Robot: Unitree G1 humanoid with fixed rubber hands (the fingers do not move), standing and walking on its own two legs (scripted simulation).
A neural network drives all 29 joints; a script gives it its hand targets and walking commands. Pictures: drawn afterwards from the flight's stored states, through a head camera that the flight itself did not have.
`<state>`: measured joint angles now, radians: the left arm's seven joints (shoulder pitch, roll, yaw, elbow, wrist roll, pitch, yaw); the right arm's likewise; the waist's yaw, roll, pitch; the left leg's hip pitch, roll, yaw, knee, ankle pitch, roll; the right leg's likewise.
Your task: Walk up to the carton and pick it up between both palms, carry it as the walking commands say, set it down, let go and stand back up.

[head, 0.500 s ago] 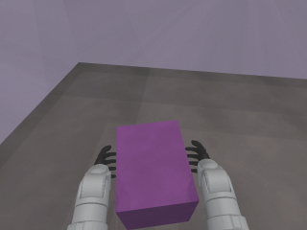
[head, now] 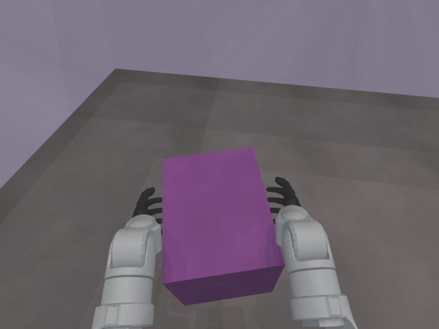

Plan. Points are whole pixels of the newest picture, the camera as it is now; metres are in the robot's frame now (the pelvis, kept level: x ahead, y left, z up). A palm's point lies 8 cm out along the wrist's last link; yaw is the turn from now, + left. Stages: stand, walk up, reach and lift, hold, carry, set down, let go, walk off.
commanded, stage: carry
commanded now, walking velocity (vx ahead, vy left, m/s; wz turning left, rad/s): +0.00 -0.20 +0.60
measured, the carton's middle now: (218, 227) +0.34 +0.01 -0.02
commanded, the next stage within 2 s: none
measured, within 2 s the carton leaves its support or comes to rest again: neither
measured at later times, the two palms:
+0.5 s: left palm (135, 242) +0.24 +0.15 +0.09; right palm (285, 194) +0.33 -0.10 +0.11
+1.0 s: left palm (166, 318) +0.14 +0.09 +0.06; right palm (296, 217) +0.30 -0.12 +0.08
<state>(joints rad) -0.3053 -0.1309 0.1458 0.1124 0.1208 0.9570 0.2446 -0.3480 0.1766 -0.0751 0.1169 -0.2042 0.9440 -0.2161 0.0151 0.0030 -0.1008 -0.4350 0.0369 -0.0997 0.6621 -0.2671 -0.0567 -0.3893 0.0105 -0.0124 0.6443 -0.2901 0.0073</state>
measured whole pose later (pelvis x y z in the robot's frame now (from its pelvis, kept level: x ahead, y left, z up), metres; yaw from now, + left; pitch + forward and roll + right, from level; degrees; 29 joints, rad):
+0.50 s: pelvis +0.00 -0.08 +0.01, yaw +15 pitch +7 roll -3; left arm -0.33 -0.17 0.15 -0.23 0.09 1.26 0.31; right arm -0.40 0.19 -0.09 -0.18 -0.14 1.24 -0.25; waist 0.02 0.03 -0.09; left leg -0.51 0.05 -0.12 0.55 -0.18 -0.05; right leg -0.48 -0.01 -0.04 0.71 -0.38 0.03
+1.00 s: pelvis -0.01 -0.18 +0.01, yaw +32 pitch +4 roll -2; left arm -0.27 -0.15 0.12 -0.16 0.11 1.28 0.31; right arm -0.36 0.18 -0.08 -0.07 -0.12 1.25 -0.26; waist 0.00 -0.02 -0.04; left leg -0.44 0.03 0.01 0.61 -0.24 0.02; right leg -0.57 -0.04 -0.05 1.02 -0.47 0.04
